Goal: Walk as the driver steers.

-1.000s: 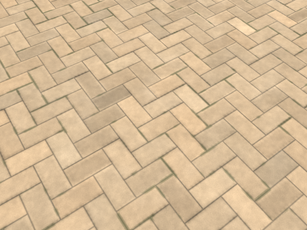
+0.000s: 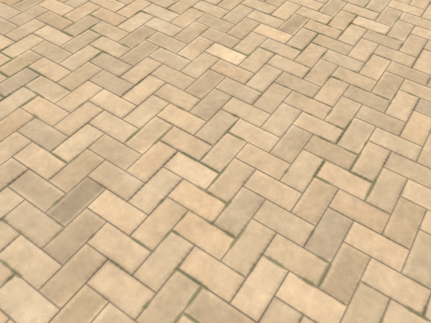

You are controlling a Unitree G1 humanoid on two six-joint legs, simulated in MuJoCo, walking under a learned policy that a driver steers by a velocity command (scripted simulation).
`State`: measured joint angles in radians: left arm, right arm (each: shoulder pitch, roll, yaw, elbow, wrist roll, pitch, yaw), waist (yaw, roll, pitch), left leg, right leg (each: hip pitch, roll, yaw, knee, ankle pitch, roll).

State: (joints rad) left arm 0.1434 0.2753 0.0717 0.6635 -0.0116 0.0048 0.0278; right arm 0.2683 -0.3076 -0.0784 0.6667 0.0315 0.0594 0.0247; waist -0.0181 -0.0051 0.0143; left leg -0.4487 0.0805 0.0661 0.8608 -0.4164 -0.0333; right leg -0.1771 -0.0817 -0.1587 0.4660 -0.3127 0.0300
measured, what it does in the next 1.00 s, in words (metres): walks ahead: left foot, then right foot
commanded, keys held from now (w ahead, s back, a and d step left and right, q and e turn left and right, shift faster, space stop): w+q+shift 0.22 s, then w+e+shift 0.78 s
